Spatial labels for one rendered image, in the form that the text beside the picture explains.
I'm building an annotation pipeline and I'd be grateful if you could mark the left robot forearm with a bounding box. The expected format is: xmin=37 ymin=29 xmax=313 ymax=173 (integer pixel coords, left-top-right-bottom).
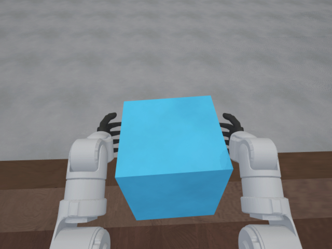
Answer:
xmin=50 ymin=131 xmax=114 ymax=249

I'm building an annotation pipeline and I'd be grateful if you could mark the carton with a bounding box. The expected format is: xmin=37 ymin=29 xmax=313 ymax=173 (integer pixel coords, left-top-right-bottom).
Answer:
xmin=115 ymin=95 xmax=233 ymax=220

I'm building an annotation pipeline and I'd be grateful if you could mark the right robot upper arm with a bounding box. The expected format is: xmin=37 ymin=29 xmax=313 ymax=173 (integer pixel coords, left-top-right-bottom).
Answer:
xmin=238 ymin=224 xmax=301 ymax=249

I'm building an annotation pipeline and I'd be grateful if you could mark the left robot hand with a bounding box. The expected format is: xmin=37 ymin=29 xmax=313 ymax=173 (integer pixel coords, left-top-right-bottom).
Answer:
xmin=97 ymin=113 xmax=121 ymax=153

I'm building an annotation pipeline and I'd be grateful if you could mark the right robot hand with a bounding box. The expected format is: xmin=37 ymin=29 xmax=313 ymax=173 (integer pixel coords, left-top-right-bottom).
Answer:
xmin=219 ymin=113 xmax=244 ymax=153

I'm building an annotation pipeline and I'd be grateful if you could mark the right robot forearm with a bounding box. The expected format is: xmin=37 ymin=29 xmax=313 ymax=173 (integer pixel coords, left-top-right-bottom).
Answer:
xmin=229 ymin=131 xmax=302 ymax=249

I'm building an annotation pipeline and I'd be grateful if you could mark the left robot upper arm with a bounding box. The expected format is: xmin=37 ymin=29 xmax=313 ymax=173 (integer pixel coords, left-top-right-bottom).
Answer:
xmin=51 ymin=227 xmax=110 ymax=249

